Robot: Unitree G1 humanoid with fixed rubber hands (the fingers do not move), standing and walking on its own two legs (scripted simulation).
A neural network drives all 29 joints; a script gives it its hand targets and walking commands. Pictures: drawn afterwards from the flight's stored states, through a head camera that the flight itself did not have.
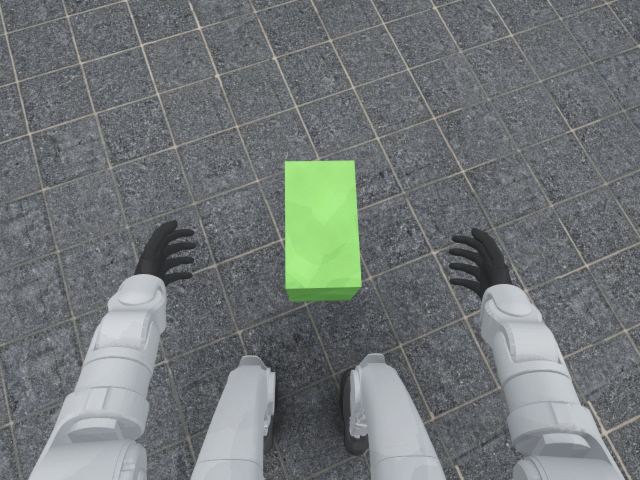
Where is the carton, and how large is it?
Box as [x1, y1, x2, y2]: [285, 161, 361, 301]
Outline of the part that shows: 285,161 285,288 290,300 349,300 361,286 354,162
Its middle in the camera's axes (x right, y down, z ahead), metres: -0.01 -0.01 +0.98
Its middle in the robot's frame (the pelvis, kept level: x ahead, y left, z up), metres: +0.53 -0.01 -0.55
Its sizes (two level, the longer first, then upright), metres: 0.298 0.163 0.260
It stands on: the floor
